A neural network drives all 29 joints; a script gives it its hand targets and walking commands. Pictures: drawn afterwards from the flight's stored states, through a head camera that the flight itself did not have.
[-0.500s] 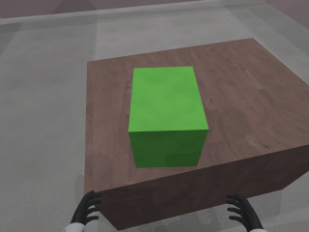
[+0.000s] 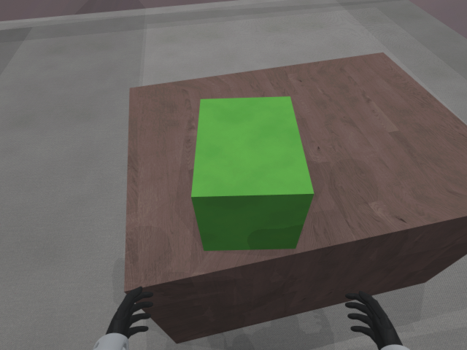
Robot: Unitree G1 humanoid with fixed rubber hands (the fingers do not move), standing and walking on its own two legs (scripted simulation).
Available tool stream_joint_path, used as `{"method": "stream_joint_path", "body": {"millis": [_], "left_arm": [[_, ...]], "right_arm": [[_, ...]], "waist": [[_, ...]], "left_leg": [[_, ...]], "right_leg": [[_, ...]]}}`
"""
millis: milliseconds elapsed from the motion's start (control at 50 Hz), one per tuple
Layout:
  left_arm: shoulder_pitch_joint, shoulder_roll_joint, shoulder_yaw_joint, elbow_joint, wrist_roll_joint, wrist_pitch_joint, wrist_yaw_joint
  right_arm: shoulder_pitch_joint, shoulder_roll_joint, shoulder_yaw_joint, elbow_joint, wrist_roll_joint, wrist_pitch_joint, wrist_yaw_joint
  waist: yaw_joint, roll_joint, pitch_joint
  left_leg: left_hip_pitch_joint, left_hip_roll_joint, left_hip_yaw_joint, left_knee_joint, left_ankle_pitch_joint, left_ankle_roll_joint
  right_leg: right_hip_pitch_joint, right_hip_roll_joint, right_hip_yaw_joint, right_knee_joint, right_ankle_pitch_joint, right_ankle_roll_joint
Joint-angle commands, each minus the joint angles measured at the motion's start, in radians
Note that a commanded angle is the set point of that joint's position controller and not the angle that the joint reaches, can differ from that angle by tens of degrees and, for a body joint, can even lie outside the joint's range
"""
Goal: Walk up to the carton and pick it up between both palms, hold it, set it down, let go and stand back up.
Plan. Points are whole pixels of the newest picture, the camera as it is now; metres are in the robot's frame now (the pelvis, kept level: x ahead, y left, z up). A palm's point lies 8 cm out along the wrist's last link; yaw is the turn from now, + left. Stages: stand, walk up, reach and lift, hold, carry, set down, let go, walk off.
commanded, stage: let go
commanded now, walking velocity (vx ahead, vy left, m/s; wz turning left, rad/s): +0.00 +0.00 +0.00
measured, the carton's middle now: (247, 173) +0.49 -0.01 -0.04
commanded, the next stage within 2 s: stand in 0.18 s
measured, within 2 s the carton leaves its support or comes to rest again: neither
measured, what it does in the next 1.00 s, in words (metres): stands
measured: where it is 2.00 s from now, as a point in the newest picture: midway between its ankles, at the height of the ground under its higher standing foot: outside the picture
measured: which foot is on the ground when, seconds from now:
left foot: down 0.00-1.00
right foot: down 0.00-1.00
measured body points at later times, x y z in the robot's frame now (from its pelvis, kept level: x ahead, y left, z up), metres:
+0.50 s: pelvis -0.01 +0.00 -0.01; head +0.00 +0.01 +0.44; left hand +0.05 +0.28 -0.12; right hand +0.09 -0.24 -0.13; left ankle -0.02 +0.13 -0.75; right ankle -0.01 -0.11 -0.75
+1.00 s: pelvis -0.01 +0.01 +0.00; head +0.00 +0.01 +0.45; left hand -0.05 +0.26 -0.15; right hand +0.07 -0.23 -0.15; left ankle -0.02 +0.13 -0.75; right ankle -0.01 -0.11 -0.75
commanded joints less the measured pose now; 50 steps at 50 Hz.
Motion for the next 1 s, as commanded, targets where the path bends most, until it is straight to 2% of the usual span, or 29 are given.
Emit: {"method": "stream_joint_path", "body": {"millis": [0,160,180,200,220,240,260,280,300,320,360,380,420,460,500,520,600,660,700,720,740,800,820,880,900,920,940,960,980], "left_arm": [[-0.064,0.101,0.031,-0.106,-0.006,-0.024,0.002],[-0.071,0.105,0.019,-0.099,-0.011,-0.024,0.009],[-0.022,0.184,0.074,-0.027,0.066,-0.073,0.000],[0.050,0.166,0.078,-0.010,0.063,-0.089,-0.004],[0.045,0.165,0.072,0.012,0.050,-0.099,-0.004],[0.035,0.134,0.068,0.020,0.040,-0.101,-0.005],[-0.014,0.118,0.061,0.025,0.037,-0.100,-0.009],[0.038,0.115,0.063,0.042,0.029,-0.097,-0.005],[0.021,0.114,0.064,0.063,0.027,-0.093,-0.007],[0.037,0.159,0.071,0.070,0.029,-0.093,-0.001],[0.022,0.171,0.074,0.087,0.033,-0.097,0.001],[0.005,0.145,0.069,0.094,0.027,-0.100,-0.005],[0.026,0.131,0.069,0.119,0.026,-0.111,-0.007],[0.068,0.146,0.071,0.156,0.028,-0.116,0.000],[0.074,0.146,0.068,0.181,0.027,-0.118,0.000],[0.109,0.163,0.072,0.202,0.029,-0.115,0.007],[0.129,0.154,0.069,0.246,0.020,-0.120,0.007],[0.177,0.164,0.078,0.300,0.020,-0.112,0.015],[0.159,0.168,0.080,0.307,0.023,-0.112,0.017],[0.172,0.150,0.071,0.336,0.021,-0.109,0.013],[0.177,0.151,0.072,0.345,0.019,-0.110,0.015],[0.184,0.132,0.069,0.377,0.021,-0.118,0.017],[0.176,0.121,0.065,0.390,0.018,-0.115,0.018],[0.215,0.115,0.058,0.428,0.020,-0.119,0.019],[0.220,0.137,0.061,0.443,0.021,-0.121,0.020],[0.219,0.137,0.068,0.451,0.018,-0.119,0.020],[0.219,0.119,0.063,0.460,0.024,-0.120,0.021],[0.164,0.135,0.063,0.454,0.022,-0.120,0.024],[0.200,0.095,0.057,0.474,0.018,-0.115,0.025]], "right_arm": [[-0.043,-0.092,-0.034,-0.098,0.005,-0.026,-0.005],[-0.041,-0.110,-0.046,-0.098,0.000,-0.008,-0.001],[0.089,-0.134,-0.022,-0.054,-0.003,0.121,-0.010],[0.094,-0.154,-0.029,-0.057,-0.004,0.177,-0.009],[0.064,-0.131,-0.019,-0.071,-0.011,0.202,-0.008],[0.081,-0.152,-0.028,-0.083,-0.007,0.209,-0.004],[0.071,-0.152,-0.030,-0.079,-0.008,0.210,-0.001],[0.071,-0.146,-0.022,-0.080,-0.016,0.215,0.000],[0.051,-0.140,-0.024,-0.078,-0.018,0.217,0.004],[0.060,-0.129,-0.022,-0.084,-0.016,0.218,0.003],[0.095,-0.133,-0.024,-0.072,-0.017,0.215,0.009],[0.096,-0.121,-0.023,-0.072,-0.015,0.215,0.010],[0.097,-0.151,-0.027,-0.056,-0.023,0.210,0.001],[0.152,-0.151,-0.030,-0.035,-0.022,0.201,-0.007],[0.154,-0.133,-0.022,-0.024,-0.021,0.202,-0.007],[0.163,-0.107,-0.013,-0.028,-0.016,0.208,-0.011],[0.198,-0.139,-0.020,0.010,-0.010,0.201,-0.018],[0.186,-0.117,-0.010,0.024,-0.008,0.204,-0.026],[0.204,-0.122,-0.005,0.045,-0.011,0.208,-0.027],[0.177,-0.150,-0.011,0.050,-0.013,0.213,-0.032],[0.200,-0.150,-0.017,0.050,-0.010,0.213,-0.032],[0.243,-0.147,-0.014,0.083,-0.008,0.210,-0.040],[0.237,-0.121,-0.003,0.097,-0.006,0.206,-0.036],[0.227,-0.124,-0.007,0.120,-0.007,0.209,-0.040],[0.214,-0.117,-0.003,0.119,-0.005,0.208,-0.044],[0.210,-0.110,0.001,0.122,0.006,0.204,-0.042],[0.187,-0.118,0.000,0.128,-0.002,0.205,-0.045],[0.189,-0.107,0.005,0.131,0.001,0.204,-0.045],[0.195,-0.114,0.007,0.142,-0.002,0.208,-0.047]], "waist": [[0.004,-0.014,-0.105],[0.000,0.005,-0.082],[-0.001,-0.006,-0.087],[0.023,-0.018,-0.196],[0.010,-0.006,-0.142],[0.017,-0.038,-0.208],[-0.003,-0.029,-0.186],[0.029,0.010,-0.132],[0.019,-0.032,-0.113],[0.019,0.001,-0.085],[0.003,0.041,-0.098],[-0.003,-0.019,-0.076],[0.007,0.030,-0.091],[0.001,-0.005,-0.126],[0.004,0.043,-0.119],[0.000,-0.012,-0.095],[0.002,0.072,-0.102],[0.016,0.008,-0.083],[0.005,0.017,-0.052],[0.005,0.068,-0.041],[-0.003,0.049,-0.025],[-0.007,0.002,-0.035],[-0.010,0.040,-0.048],[0.011,0.030,-0.043],[0.011,-0.001,-0.063],[0.014,0.019,-0.094],[0.028,-0.030,-0.064],[0.000,-0.004,-0.068],[0.013,0.053,-0.067]], "left_leg": [[0.066,-0.040,0.039,-0.004,0.244,-0.010],[0.031,-0.038,0.034,-0.008,0.222,-0.018],[-0.157,0.072,-0.071,0.019,0.373,0.007],[-0.147,0.085,-0.080,0.073,0.397,0.031],[-0.192,0.066,-0.072,0.080,0.369,0.019],[-0.166,0.059,-0.067,0.092,0.361,0.012],[-0.228,0.048,-0.078,0.074,0.253,0.008],[-0.232,0.039,-0.084,0.065,0.208,0.003],[-0.238,0.034,-0.097,0.050,0.162,0.003],[-0.237,0.038,-0.090,0.051,0.116,0.001],[-0.269,0.024,-0.100,0.040,0.068,0.006],[-0.269,0.022,-0.118,0.045,0.058,0.001],[-0.266,0.033,-0.136,0.042,0.118,0.015],[-0.226,0.023,-0.127,0.063,0.146,0.011],[-0.245,0.025,-0.136,0.058,0.127,0.017],[-0.251,0.024,-0.144,0.057,0.114,0.020],[-0.254,0.021,-0.173,0.044,0.182,0.031],[-0.281,0.018,-0.183,0.028,0.106,0.038],[-0.282,0.011,-0.183,0.020,0.077,0.042],[-0.298,0.011,-0.197,-0.006,0.032,0.054],[-0.294,0.017,-0.210,-0.009,0.008,0.051],[-0.264,0.013,-0.212,-0.003,0.063,0.052],[-0.254,0.017,-0.218,0.003,0.078,0.053],[-0.261,0.014,-0.220,-0.003,0.090,0.058],[-0.253,0.013,-0.211,0.000,0.109,0.059],[-0.272,0.010,-0.217,-0.008,0.118,0.060],[-0.246,-0.003,-0.179,0.014,0.137,0.052],[-0.237,0.001,-0.174,0.027,0.177,0.048],[-0.215,-0.001,-0.183,0.034,0.208,0.051]], "right_leg": [[-0.021,0.001,-0.021,-0.051,0.192,0.004],[-0.042,0.000,-0.028,-0.045,0.136,-0.001],[0.001,-0.092,0.000,0.020,0.172,0.031],[0.092,-0.108,0.015,0.043,0.255,0.034],[0.055,-0.110,0.006,0.048,0.280,0.040],[0.060,-0.111,-0.006,0.069,0.310,0.026],[0.050,-0.114,-0.003,0.059,0.209,0.026],[-0.009,-0.118,0.000,0.045,0.127,0.029],[-0.031,-0.110,-0.006,0.024,0.080,0.033],[-0.078,-0.116,-0.001,0.005,0.000,0.027],[-0.058,-0.124,0.002,-0.013,-0.034,0.028],[-0.096,-0.124,0.013,-0.030,-0.071,0.016],[-0.061,-0.119,-0.010,-0.012,-0.007,0.021],[-0.052,-0.134,-0.008,-0.017,0.007,0.007],[-0.049,-0.130,-0.033,-0.026,-0.025,0.008],[-0.069,-0.121,-0.045,-0.025,-0.053,0.010],[-0.033,-0.127,-0.049,0.001,0.017,0.006],[-0.030,-0.119,-0.061,-0.026,-0.054,0.010],[-0.045,-0.125,-0.059,-0.025,-0.067,0.003],[-0.055,-0.123,-0.062,-0.029,-0.074,0.008],[-0.055,-0.125,-0.064,-0.033,-0.069,0.012],[-0.049,-0.123,-0.071,-0.029,-0.044,0.006],[-0.039,-0.124,-0.066,-0.033,-0.029,0.004],[-0.018,-0.135,-0.067,-0.033,-0.036,0.007],[-0.003,-0.132,-0.071,-0.029,-0.029,0.002],[0.053,-0.132,-0.082,-0.014,-0.003,-0.002],[0.003,-0.144,-0.069,-0.034,-0.015,-0.008],[0.005,-0.151,-0.078,-0.023,0.003,-0.014],[-0.018,-0.141,-0.079,-0.034,0.012,-0.006]]}}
